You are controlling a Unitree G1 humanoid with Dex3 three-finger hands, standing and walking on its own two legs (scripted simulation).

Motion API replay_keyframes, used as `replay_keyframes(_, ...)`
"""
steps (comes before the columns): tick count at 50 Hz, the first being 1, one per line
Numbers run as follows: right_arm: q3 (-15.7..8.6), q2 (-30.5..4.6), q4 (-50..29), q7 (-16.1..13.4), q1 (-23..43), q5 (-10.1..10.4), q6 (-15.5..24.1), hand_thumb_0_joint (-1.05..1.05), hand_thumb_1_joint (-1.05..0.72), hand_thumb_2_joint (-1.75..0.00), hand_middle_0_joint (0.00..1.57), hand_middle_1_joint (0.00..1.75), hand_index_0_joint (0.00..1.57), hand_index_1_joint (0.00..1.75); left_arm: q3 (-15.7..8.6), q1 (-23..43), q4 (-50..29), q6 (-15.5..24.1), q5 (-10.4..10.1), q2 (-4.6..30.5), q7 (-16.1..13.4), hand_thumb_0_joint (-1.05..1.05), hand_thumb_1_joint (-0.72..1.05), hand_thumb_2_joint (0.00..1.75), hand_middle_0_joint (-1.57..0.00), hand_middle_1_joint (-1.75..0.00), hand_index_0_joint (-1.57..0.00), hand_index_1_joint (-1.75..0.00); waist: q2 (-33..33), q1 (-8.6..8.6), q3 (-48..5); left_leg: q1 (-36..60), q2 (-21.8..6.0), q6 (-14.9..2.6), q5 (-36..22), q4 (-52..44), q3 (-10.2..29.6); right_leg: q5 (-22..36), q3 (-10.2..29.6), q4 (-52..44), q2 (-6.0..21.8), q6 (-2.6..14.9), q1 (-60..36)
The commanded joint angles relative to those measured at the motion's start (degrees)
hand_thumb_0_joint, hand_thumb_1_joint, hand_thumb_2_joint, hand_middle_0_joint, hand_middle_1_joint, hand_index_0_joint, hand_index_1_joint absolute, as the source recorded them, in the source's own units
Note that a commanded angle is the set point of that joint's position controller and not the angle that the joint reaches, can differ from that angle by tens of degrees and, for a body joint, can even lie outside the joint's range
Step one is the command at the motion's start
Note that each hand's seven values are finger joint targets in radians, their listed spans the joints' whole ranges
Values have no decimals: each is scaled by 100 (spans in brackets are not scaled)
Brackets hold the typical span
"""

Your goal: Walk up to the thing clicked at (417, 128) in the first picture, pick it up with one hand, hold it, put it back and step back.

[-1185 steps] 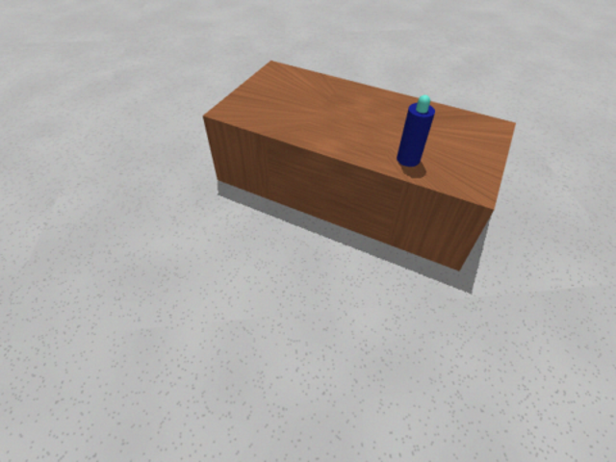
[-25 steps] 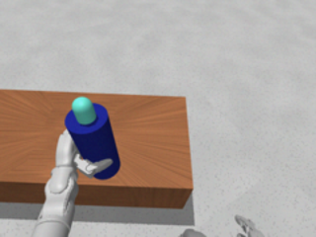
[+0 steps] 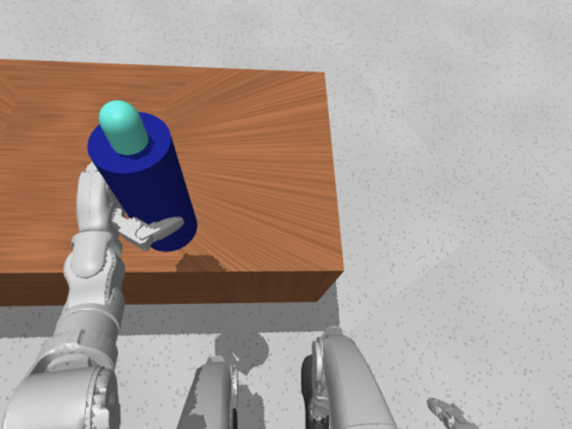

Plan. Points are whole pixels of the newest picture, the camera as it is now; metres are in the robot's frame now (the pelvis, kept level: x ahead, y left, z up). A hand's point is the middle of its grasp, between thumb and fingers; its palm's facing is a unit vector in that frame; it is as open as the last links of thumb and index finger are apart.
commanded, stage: crouch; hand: left
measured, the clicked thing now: (148, 181) +0.44 +0.15 +0.03
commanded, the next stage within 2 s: lower in 0.82 s
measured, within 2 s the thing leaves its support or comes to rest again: neither
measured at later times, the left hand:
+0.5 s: hand (164, 189) +0.48 +0.16 -0.07, palm faces +0.07 -1.00 -0.02, open 11.8 cm
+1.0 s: hand (171, 186) +0.51 +0.16 -0.11, palm faces +0.06 -1.00 -0.03, open 11.8 cm
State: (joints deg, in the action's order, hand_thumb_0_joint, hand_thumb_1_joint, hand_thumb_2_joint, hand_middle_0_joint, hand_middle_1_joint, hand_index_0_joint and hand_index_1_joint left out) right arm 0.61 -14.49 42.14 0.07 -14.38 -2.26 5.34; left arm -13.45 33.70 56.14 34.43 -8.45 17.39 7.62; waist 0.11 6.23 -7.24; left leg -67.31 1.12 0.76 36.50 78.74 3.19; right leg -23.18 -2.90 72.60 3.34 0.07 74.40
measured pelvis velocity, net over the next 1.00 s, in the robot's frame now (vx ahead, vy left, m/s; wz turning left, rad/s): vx -0.02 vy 0.00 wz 0.00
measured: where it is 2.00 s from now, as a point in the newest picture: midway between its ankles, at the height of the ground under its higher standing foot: outside the picture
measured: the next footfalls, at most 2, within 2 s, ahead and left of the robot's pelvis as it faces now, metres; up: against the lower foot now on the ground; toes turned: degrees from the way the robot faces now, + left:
none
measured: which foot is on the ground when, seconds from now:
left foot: down 0.00-1.00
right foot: down 0.00-1.00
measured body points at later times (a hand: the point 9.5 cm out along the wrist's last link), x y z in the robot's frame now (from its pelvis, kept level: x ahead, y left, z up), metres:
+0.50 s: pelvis -0.02 -0.01 -0.07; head +0.17 +0.01 +0.34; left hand +0.47 +0.21 -0.07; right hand +0.03 -0.28 -0.19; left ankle +0.00 +0.12 -0.60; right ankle +0.09 -0.13 -0.60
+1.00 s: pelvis -0.02 +0.00 -0.09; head +0.19 +0.02 +0.30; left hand +0.50 +0.21 -0.10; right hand +0.02 -0.26 -0.22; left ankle +0.00 +0.12 -0.60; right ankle +0.09 -0.13 -0.60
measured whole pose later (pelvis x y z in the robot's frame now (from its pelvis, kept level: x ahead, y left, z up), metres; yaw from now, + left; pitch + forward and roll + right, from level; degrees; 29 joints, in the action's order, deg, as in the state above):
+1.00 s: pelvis -0.02 +0.00 -0.09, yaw +0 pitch +35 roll -2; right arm 2.8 -14.8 41.1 1.8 -13.5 -3.2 3.4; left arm -19.8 52.9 67.3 32.5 -3.3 23.8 4.0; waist 1.7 11.0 -8.6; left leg -93.2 2.4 0.7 41.5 99.4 3.6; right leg -26.2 -2.5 91.3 4.5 0.0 100.3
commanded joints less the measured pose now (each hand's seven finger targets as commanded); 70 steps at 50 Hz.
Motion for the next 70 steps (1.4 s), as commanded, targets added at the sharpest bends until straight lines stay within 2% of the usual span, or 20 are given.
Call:
replay_keyframes(1,-327,-1049,-245,-93,-786,-2,67,0,-93,-91,20,30,20,30,-500,3256,-1633,707,-177,1332,-19,0,-3,115,-122,-129,-122,-131,754,25,-3911,972,100,-26,-2373,-896,-8,1719,155,-194,-125,306,-2542)
replay_keyframes(4,-322,-1060,-180,-56,-840,-6,10,0,-92,-91,20,30,20,30,-482,3186,-951,600,-186,1069,-31,0,-5,116,-123,-132,-123,-133,395,189,-3756,433,109,-73,-2162,-628,-26,1696,171,-55,-116,282,-2441)
replay_keyframes(8,-312,-1022,-195,-31,-790,-22,-49,0,-91,-91,20,30,20,30,-771,3334,-655,628,-16,1419,-123,0,1,120,-126,-135,-127,-136,175,176,-3542,-242,141,-135,-1471,-466,-102,1177,259,-15,-101,243,-2347)
replay_keyframes(12,-269,-1067,-252,30,-778,-41,-106,0,-91,-91,20,30,20,30,-1055,3353,-534,708,92,1798,-117,0,0,121,-126,-137,-127,-138,469,90,-3891,-358,145,-111,-1577,-228,-117,1213,283,301,-88,280,-2141)
replay_keyframes(13,-261,-1069,-275,40,-780,-43,-105,0,-91,-91,20,30,20,30,-925,3616,-677,731,84,1708,-82,0,1,121,-127,-138,-128,-138,549,182,-3896,-332,144,-107,-1580,-198,-86,1197,244,374,-101,292,-1952)
replay_keyframes(16,-223,-1081,-272,46,-884,-69,-117,0,-92,-91,20,30,20,30,-1076,3992,-831,761,119,2002,-54,0,3,122,-125,-135,-125,-137,795,227,-4247,-455,148,-117,-1675,32,-143,1362,321,525,-73,294,-1994)
replay_keyframes(20,-219,-1059,-280,48,-876,-76,-103,0,-92,-91,20,30,20,30,-1021,4505,-1004,714,119,2060,-100,0,2,122,-122,-134,-122,-135,882,333,-4284,-760,142,-132,-1168,131,-161,899,468,526,-51,249,-1894)
replay_keyframes(27,-215,-1127,-217,23,-887,-67,-87,0,-93,-91,20,30,20,30,-858,4582,-771,527,155,2025,-77,0,-1,120,-122,-132,-122,-134,930,494,-4348,-761,114,-123,-1054,302,-98,714,416,644,-48,239,-1499)
replay_keyframes(32,-185,-1123,-210,22,-916,-49,-91,0,-92,-91,20,30,20,30,-954,4720,-779,437,148,2159,-155,0,-3,121,-122,-134,-123,-136,967,397,-4334,-892,145,-127,-1066,338,-121,701,388,726,-35,246,-1441)
replay_keyframes(35,-153,-1150,-183,31,-941,-55,-82,0,-92,-91,20,30,20,30,-823,4540,-418,397,172,1864,-146,0,-1,122,-121,-133,-121,-135,982,476,-4262,-803,154,-100,-1467,452,-78,1093,232,957,-44,309,-1098)
replay_keyframes(37,-167,-1146,-186,30,-974,-63,-91,0,-93,-91,20,30,20,30,-978,4628,-533,429,235,2150,-186,0,-1,122,-123,-134,-123,-136,948,428,-4312,-889,166,-114,-1440,482,-80,1086,226,995,-54,302,-1156)
replay_keyframes(38,-142,-1150,-197,35,-930,-56,-101,0,-93,-91,20,30,20,30,-870,4371,-59,388,226,1918,-170,0,-1,122,-122,-133,-122,-135,833,461,-4102,-942,160,-111,-1442,501,-60,1075,208,1035,-48,308,-1004)
replay_keyframes(41,-135,-1129,-196,53,-1013,-102,-99,0,-92,-91,20,30,20,30,-984,4858,-611,496,273,2119,-299,0,-3,123,-122,-134,-122,-136,1074,430,-4282,-880,169,-102,-1495,571,-80,1048,208,1111,-52,316,-899)
replay_keyframes(42,-120,-1122,-217,67,-1039,-96,-106,0,-92,-91,20,30,20,30,-859,4658,-363,461,274,1869,-307,0,-1,125,-122,-135,-122,-137,1021,492,-4236,-871,174,-94,-1598,580,-60,1146,175,1144,-39,323,-857)
replay_keyframes(45,-144,-1146,-226,78,-1077,-106,-112,0,-92,-91,20,30,20,30,-948,4907,-634,493,349,2115,-366,0,-1,125,-121,-135,-121,-137,1077,485,-4415,-917,178,-97,-1515,615,-75,1105,192,1182,-48,320,-882)
replay_keyframes(47,-144,-1163,-226,93,-1087,-108,-121,0,-93,-91,20,30,20,30,-827,5025,-720,482,368,1993,-367,0,-3,121,-122,-135,-122,-136,1205,532,-4457,-702,160,-59,-1566,578,-5,1009,123,1243,-50,340,-630)
replay_keyframes(52,-89,-1146,-194,115,-1084,-119,-118,0,-93,-91,20,30,20,30,-842,4836,62,497,379,1880,-359,0,-3,124,-124,-138,-124,-139,867,657,-4138,-1389,189,-104,-1261,878,-35,897,124,1473,-40,309,-434)
replay_keyframes(65,-61,-1289,-224,184,-1208,-239,-207,0,-93,-91,20,30,20,30,-989,5694,-516,703,592,2518,-444,0,1,128,-120,-138,-120,-140,1552,689,-5029,-1481,245,-71,-1429,1443,-151,1153,205,2109,30,311,-221)
replay_keyframes(68,-35,-1272,-202,180,-1211,-223,-221,0,-93,-91,20,30,20,30,-928,5711,-380,602,504,2298,-455,0,-1,127,-120,-137,-120,-139,1420,804,-4883,-1770,251,-93,-1208,1553,-155,1015,197,2188,36,286,-153)
replay_keyframes(70,-39,-1281,-199,161,-1205,-218,-235,0,-92,-91,20,30,20,30,-1025,5860,-439,570,533,2534,-498,0,-1,127,-121,-138,-121,-139,1336,800,-4806,-2038,257,-129,-958,1605,-200,809,227,2164,37,252,-174)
